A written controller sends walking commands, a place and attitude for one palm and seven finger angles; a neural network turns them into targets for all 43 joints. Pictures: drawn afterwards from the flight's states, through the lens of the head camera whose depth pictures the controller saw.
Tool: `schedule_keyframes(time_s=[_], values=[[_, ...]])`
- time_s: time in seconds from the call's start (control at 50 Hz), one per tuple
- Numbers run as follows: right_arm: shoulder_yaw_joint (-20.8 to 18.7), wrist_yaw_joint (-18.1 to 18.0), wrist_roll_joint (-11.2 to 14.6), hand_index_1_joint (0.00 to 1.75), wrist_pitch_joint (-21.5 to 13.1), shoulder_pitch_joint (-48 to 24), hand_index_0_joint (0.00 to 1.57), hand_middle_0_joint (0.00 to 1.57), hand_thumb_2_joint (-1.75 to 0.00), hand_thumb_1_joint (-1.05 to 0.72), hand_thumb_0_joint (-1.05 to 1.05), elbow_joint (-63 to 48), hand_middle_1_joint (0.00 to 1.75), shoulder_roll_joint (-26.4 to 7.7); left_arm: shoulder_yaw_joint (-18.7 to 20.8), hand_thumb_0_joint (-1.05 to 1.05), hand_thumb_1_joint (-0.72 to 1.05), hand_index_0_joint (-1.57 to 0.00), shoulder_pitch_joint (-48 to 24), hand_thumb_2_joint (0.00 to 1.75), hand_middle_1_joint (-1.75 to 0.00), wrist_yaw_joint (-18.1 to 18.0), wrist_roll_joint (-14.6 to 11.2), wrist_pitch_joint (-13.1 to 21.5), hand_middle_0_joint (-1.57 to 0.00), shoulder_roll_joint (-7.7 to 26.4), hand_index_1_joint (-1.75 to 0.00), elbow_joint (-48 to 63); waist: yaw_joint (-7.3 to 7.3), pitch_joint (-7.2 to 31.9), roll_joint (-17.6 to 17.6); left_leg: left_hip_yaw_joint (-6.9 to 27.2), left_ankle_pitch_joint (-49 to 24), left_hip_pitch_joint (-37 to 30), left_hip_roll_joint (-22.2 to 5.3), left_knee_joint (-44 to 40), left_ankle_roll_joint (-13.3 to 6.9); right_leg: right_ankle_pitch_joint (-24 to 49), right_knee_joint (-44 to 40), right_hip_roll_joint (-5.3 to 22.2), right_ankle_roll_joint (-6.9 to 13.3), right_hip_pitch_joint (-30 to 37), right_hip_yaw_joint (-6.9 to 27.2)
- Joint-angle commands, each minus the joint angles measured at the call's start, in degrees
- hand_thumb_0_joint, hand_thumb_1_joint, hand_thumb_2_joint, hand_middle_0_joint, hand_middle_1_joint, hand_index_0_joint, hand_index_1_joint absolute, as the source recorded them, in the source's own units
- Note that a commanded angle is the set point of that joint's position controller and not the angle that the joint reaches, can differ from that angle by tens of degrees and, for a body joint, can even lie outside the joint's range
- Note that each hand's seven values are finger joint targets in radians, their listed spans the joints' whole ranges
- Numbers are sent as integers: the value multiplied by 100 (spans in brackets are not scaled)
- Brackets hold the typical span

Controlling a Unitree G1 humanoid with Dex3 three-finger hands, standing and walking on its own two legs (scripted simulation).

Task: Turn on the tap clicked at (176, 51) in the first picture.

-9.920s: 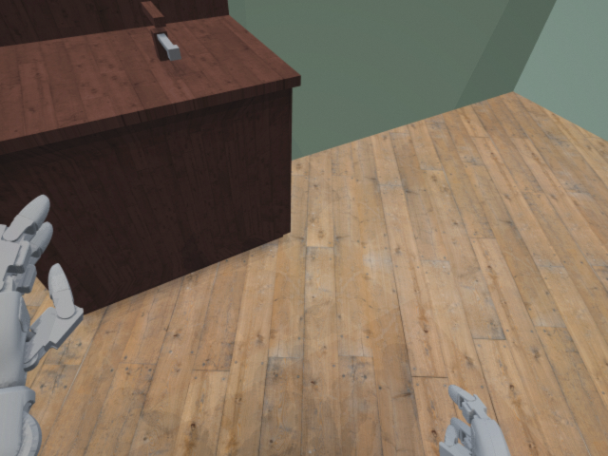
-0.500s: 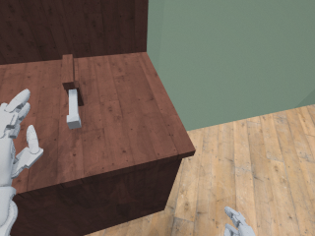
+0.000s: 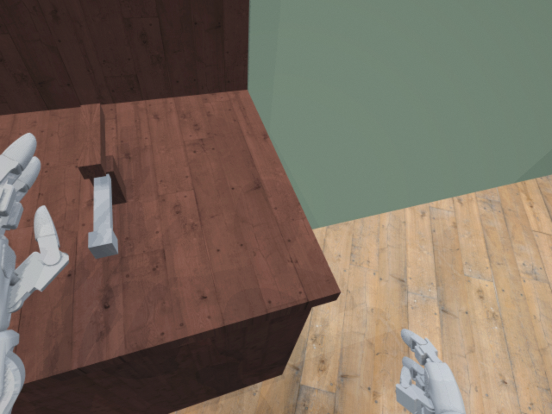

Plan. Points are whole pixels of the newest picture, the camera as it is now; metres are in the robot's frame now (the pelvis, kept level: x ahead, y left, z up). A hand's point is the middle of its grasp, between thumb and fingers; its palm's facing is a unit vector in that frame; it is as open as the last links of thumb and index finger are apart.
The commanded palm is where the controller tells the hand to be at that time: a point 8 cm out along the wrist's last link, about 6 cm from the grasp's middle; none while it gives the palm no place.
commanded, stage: come to a stop and stand still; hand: left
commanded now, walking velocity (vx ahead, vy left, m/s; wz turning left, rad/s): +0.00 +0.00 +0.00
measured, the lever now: (103, 243) +0.30 +0.26 +0.08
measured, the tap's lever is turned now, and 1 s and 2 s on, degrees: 0 0 0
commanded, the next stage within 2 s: look again from close up in 0.26 s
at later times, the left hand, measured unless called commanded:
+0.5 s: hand (48, 276) +0.21 +0.24 +0.17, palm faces +0.42 -0.84 -0.35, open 7.4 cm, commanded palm +0.15 +0.28 +0.18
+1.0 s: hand (59, 277) +0.21 +0.24 +0.16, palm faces +0.39 -0.85 -0.36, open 7.4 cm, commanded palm +0.15 +0.27 +0.18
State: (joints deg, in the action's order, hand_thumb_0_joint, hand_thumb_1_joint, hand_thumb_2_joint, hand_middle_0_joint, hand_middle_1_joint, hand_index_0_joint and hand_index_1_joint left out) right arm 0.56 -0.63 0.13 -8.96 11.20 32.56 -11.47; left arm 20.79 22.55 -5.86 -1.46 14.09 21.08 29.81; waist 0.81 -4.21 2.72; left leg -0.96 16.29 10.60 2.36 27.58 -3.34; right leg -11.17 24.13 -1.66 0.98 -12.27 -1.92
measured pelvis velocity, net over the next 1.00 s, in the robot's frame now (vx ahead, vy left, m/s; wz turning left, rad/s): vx -0.01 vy -0.01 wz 0.00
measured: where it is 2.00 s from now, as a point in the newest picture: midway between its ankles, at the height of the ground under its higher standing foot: outside the picture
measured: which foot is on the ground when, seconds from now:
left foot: down 0.00-1.00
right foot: down 0.00-1.00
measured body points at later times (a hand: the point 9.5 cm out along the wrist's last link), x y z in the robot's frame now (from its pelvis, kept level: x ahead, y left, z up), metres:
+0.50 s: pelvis +0.00 +0.00 +0.00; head +0.00 +0.01 +0.45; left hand +0.18 +0.29 +0.19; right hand +0.18 -0.22 -0.07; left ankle -0.02 +0.07 -0.74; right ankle +0.02 -0.11 -0.74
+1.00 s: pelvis -0.01 -0.01 +0.00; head +0.00 +0.00 +0.45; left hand +0.18 +0.28 +0.18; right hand +0.16 -0.24 -0.07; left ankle -0.02 +0.07 -0.74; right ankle +0.02 -0.11 -0.74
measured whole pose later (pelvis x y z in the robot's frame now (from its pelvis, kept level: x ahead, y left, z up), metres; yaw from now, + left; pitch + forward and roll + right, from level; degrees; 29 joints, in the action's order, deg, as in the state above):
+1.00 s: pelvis -0.01 -0.01 +0.00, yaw +0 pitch -1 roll +0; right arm 0.2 -2.2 0.9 -5.9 12.4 32.8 -10.8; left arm 20.5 23.7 -6.6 -2.6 10.8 20.7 26.1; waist 1.0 -2.7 1.6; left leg -1.2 13.5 9.8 2.3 24.2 -2.6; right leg -9.2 22.6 -1.7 1.5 -12.4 -1.7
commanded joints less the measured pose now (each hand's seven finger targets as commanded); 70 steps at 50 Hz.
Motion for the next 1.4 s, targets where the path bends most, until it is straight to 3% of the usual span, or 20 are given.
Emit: schedule_keyframes(time_s=[0.0, 0.08, 0.16, 0.18, 0.26, 0.36, 0.38, 0.48, 0.56, 0.58, 0.66, 0.68, 0.76, 0.78, 0.88, 1.0, 1.18, 1.26, 1.32, 1.38], values=[[-311, -38, 53, 30, -130, -308, 20, 20, -90, -90, 0, -854, 30, -728, 661, 0, 90, -20, 327, 90, -30, -109, -156, 261, -20, 828, -30, 879, 24, 1387, -496, 554, -2848, -37, -666, -228, 516, 2332, 147, 570, 186, 1107, 489], [-298, -96, 61, 30, 43, -335, 20, 20, -90, -90, 0, -811, 30, -752, 604, 0, 90, -20, 333, 90, -30, -101, -187, 144, -20, 756, -30, 533, -16, 1149, -358, 544, -2769, 36, -713, -327, 509, 2154, 94, 562, 139, 914, 396], [-274, -161, 94, 30, 55, -518, 20, 20, -90, -90, 0, -882, 30, -719, 572, 0, 90, -20, -94, 90, -30, -123, -159, 110, -20, 919, -30, 1008, 6, 1191, -575, 525, -2654, -128, -712, -371, 486, 2039, 102, 582, 126, 872, 472], [-268, -167, 57, 30, 67, -441, 20, 20, -90, -90, 0, -877, 30, -746, 420, 0, 90, -20, -159, 90, -30, -112, -167, 117, -20, 776, -30, 981, -1, 1159, -526, 561, -2555, -45, -709, -424, 458, 1919, 98, 574, 122, 899, 413], [-273, -195, 75, 30, 18, -526, 20, 20, -90, -90, 0, -888, 30, -698, 565, 0, 90, -20, -336, 90, -30, -187, -134, 96, -20, 1003, -30, 1358, 36, 1268, -701, 584, -2311, -82, -677, -423, 452, 1868, 89, 600, 148, 1011, 539], [-270, -205, 69, 30, 31, -477, 20, 20, -90, -90, 0, -867, 30, -684, 559, 0, 90, -20, -176, 90, -30, -201, -143, 44, -20, 910, -30, 1028, 46, 1023, -686, 612, -1652, 137, -682, -615, 410, 1360, -77, 592, 129, 903, 566], [-252, -200, 46, 30, 64, -426, 20, 20, -90, -90, 0, -860, 30, -684, 419, 0, 90, -20, -161, 90, -30, -184, -148, 42, -20, 754, -30, 878, 34, 971, -594, 623, -1423, 223, -687, -665, 358, 1172, -137, 585, 118, 877, 541], [-237, -211, 44, 30, 97, -403, 20, 20, -90, -90, 0, -868, 30, -716, 311, 0, 90, -20, -217, 90, -30, -147, -133, -17, -20, 643, -30, 538, 21, 671, -425, 694, -602, 506, -704, -923, 250, 502, -357, 548, 76, 702, 580], [-242, -225, 71, 30, 55, -489, 20, 20, -90, -90, 0, -895, 30, -700, 378, 0, 90, -20, -388, 90, -30, -153, -88, -25, -20, 801, -30, 695, 40, 635, -467, 652, -185, 532, -687, -965, 169, 184, -525, 553, 57, 634, 672], [-232, -225, 42, 30, 56, -439, 20, 20, -90, -90, 0, -890, 30, -716, 267, 0, 90, -20, -449, 90, -30, -148, -85, -12, -20, 691, -30, 697, 21, 685, -425, 701, -147, 581, -674, -997, 159, 120, -500, 542, 62, 707, 629], [-250, -225, 66, 30, -26, -499, 20, 20, -90, -90, 0, -883, 30, -712, 464, 0, 90, -20, -544, 90, -30, -179, -55, 37, -20, 953, -30, 1014, 55, 781, -629, 671, -126, 539, -652, -939, 145, 139, -513, 561, 69, 768, 689], [-236, -229, 31, 30, -26, -455, 20, 20, -90, -90, 0, -879, 30, -717, 393, 0, 90, -20, -509, 90, -30, -180, -67, 54, -20, 842, -30, 966, 39, 801, -628, 693, -70, 625, -643, -967, 131, 87, -502, 562, 74, 841, 658], [-269, -206, 57, 30, -88, -468, 20, 20, -90, -90, 0, -842, 30, -710, 575, 0, 90, -20, -282, 90, -30, -197, -66, 77, -20, 987, -30, 985, 59, 913, -631, 664, -405, 493, -630, -848, 170, 426, -445, 580, 96, 890, 683], [-247, -204, 34, 30, -68, -408, 20, 20, -90, -90, 0, -837, 30, -720, 424, 0, 90, -20, -277, 90, -30, -184, -101, 83, -20, 802, -30, 926, 33, 891, -595, 719, -484, 519, -632, -921, 202, 447, -413, 530, 101, 895, 616], [-272, -200, 59, 30, -13, -387, 20, 20, -90, -90, 0, -825, 30, -723, 415, 0, 90, -20, -239, 90, -30, -148, -154, 32, -20, 751, -30, 745, 22, 765, -651, 786, -1028, 530, -838, -1128, 372, 790, -141, 325, 9, 859, 392], [-343, -158, 81, 30, 39, -417, 20, 20, -90, -90, 0, -934, 30, -684, 471, 0, 90, -20, -235, 90, -30, -103, -190, -11, -20, 837, -30, 948, 43, 945, -663, 724, -1758, 366, -1061, -896, 424, 1025, 68, 363, -10, 842, 335], [-344, -167, 46, 30, 55, -434, 20, 20, -90, -90, 0, -937, 30, -644, 618, 0, 90, -20, -79, 90, -30, -112, -273, -30, -20, 915, -30, 1289, 17, 1113, -688, 682, -1152, 469, -1096, -624, 247, 1054, 8, 450, 31, 736, 522], [-386, -208, 51, 30, -6, -442, 20, 20, -90, -90, 0, -921, 30, -619, 698, 0, 90, -20, -15, 90, -30, -101, -308, -48, -20, 977, -30, 1329, 13, 953, -701, 600, -1410, 444, -1124, -329, 251, 1528, -39, 556, 91, 416, 757], [-416, -219, 24, 30, -1, -330, 20, 20, -90, -90, 0, -925, 30, -647, 678, 0, 90, -20, -4, 90, -30, -72, -331, 7, -20, 954, -30, 1331, 7, 1084, -611, 516, -1300, 522, -1077, -140, 230, 1645, -67, 666, 49, 410, 810], [-431, -220, 0, 30, 64, -250, 20, 20, -90, -90, 0, -852, 30, -610, 728, 0, 90, -20, 176, 90, -30, -87, -332, 42, -20, 967, -30, 1261, -49, 1251, -286, 330, -1096, 410, -886, 178, 245, 1757, -267, 842, 27, 227, 884]])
